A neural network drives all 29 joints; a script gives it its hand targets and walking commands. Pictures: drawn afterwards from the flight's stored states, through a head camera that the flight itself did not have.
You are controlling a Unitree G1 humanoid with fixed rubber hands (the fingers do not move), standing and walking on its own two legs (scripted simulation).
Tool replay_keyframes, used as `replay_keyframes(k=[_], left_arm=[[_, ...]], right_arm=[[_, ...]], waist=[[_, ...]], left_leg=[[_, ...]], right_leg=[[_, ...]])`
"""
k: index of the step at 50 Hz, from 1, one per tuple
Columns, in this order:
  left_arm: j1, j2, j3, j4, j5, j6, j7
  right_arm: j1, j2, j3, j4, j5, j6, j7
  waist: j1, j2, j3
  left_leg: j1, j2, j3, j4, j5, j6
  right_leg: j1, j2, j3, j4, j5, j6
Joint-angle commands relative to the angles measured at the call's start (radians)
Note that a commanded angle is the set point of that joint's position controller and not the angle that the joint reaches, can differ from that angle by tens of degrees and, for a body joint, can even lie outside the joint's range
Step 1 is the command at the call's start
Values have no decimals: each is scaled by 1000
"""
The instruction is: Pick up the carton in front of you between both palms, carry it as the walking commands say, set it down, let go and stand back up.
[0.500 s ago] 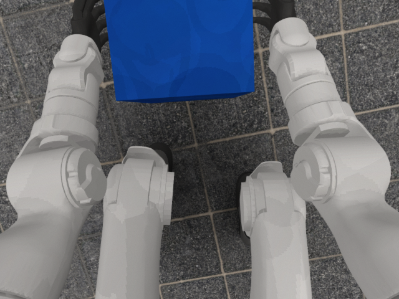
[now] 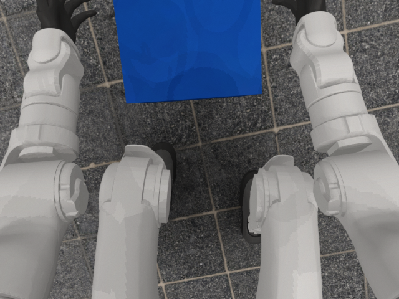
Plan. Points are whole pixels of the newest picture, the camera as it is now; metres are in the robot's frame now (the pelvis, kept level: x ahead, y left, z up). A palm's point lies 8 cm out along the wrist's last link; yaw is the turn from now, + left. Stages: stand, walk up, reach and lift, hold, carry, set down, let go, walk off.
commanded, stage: set down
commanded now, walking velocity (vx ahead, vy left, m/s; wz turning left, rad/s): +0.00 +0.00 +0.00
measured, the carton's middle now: (191, 47) +0.50 +0.08 -0.26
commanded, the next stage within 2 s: let go in 0.86 s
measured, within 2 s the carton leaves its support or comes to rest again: neither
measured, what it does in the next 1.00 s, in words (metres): rises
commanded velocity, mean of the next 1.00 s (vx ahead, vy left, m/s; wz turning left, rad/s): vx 0.00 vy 0.00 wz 0.00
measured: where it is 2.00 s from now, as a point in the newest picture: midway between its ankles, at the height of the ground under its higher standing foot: (207, 205)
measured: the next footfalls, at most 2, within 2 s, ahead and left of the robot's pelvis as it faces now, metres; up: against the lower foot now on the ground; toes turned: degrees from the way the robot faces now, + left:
none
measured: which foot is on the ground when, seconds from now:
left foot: down 0.00-1.00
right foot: down 0.00-1.00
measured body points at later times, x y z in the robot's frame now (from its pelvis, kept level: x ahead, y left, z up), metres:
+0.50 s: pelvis +0.02 +0.00 +0.12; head +0.34 +0.03 +0.44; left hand +0.49 +0.29 +0.01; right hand +0.57 -0.10 +0.01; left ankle +0.14 +0.13 -0.35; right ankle +0.09 -0.13 -0.35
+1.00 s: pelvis +0.05 +0.01 +0.26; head +0.33 +0.04 +0.61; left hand +0.48 +0.29 +0.15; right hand +0.56 -0.11 +0.15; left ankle +0.14 +0.13 -0.35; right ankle +0.09 -0.13 -0.35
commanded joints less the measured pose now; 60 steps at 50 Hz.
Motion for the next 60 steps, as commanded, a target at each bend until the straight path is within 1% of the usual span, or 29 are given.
replay_keyframes(k=[1,3,5,8,11,15,19,23,26,31,36,40,44,48,50,53,57,60], left_arm=[[-156,145,34,-179,33,31,13],[-143,112,41,-169,56,48,13],[-135,76,42,-153,77,51,10],[-124,42,44,-143,98,45,2],[-100,35,56,-139,114,44,-4],[-54,43,78,-163,128,50,-11],[-11,56,95,-226,132,63,-23],[20,62,102,-292,127,82,-38],[44,57,104,-319,127,96,-50],[83,35,110,-316,144,102,-65],[118,11,122,-300,175,88,-74],[141,-2,133,-300,198,75,-80],[166,-23,137,-278,222,62,-89],[266,-30,125,-296,258,58,-108],[352,-28,115,-323,280,59,-121],[496,-24,84,-387,306,61,-141],[635,-24,36,-479,300,51,-158],[741,-35,-8,-510,273,36,-165]], right_arm=[[-246,-85,-62,-154,-33,18,-11],[-214,-71,-94,-103,-57,29,-5],[-185,-60,-123,-48,-75,26,7],[-160,-51,-148,2,-90,12,23],[-145,-46,-158,17,-98,1,32],[-126,-33,-151,-20,-100,0,38],[-109,-22,-140,-101,-105,13,39],[-90,-19,-137,-175,-116,33,37],[-66,-15,-142,-201,-127,47,40],[-12,1,-161,-189,-144,52,56],[34,12,-181,-159,-160,35,76],[59,16,-191,-150,-172,21,90],[94,29,-206,-127,-191,8,101],[207,65,-217,-149,-230,7,89],[297,90,-219,-187,-254,9,74],[456,124,-212,-276,-274,7,55],[601,129,-178,-394,-258,-15,55],[707,117,-158,-430,-234,-38,71]], waist=[[65,-13,-1416],[52,4,-1290],[36,23,-1197],[19,42,-1170],[23,42,-1198],[45,16,-1274],[58,-21,-1370],[53,-45,-1443],[43,-49,-1451],[31,-33,-1399],[29,-14,-1345],[30,-9,-1325],[22,-13,-1272],[12,-9,-1319],[8,-5,-1340],[4,11,-1326],[-2,46,-1214],[-12,63,-1115]], left_leg=[[989,-32,142,-198,282,-13],[927,-33,142,-240,218,-18],[888,-33,136,-272,188,-24],[888,-37,125,-311,201,-30],[908,-42,122,-351,225,-34],[948,-49,132,-409,267,-34],[1003,-59,144,-466,329,-28],[1062,-68,150,-525,379,-24],[1099,-72,150,-578,394,-23],[1159,-73,141,-678,403,-24],[1240,-70,129,-781,431,-25],[1313,-68,120,-863,461,-21],[1350,-64,112,-934,456,-20],[1454,-67,113,-996,498,-13],[1523,-69,112,-1028,534,-6],[1645,-67,101,-1088,585,3],[1797,-53,64,-1168,611,5],[1883,-42,36,-1220,603,2]], right_leg=[[442,21,-173,-306,144,-20],[375,19,-172,-344,90,-27],[317,13,-170,-377,69,-32],[285,10,-165,-422,86,-35],[307,12,-159,-468,109,-33],[389,18,-155,-528,149,-26],[503,25,-152,-589,209,-17],[611,29,-147,-653,266,-11],[667,29,-143,-708,290,-10],[709,24,-134,-807,306,-12],[744,18,-122,-911,331,-13],[798,12,-112,-995,360,-14],[837,5,-104,-1070,368,-13],[945,9,-104,-1142,426,-9],[1011,13,-103,-1179,463,-6],[1096,14,-101,-1242,504,-4],[1134,4,-93,-1329,484,-12],[1159,-5,-87,-1386,454,-22]])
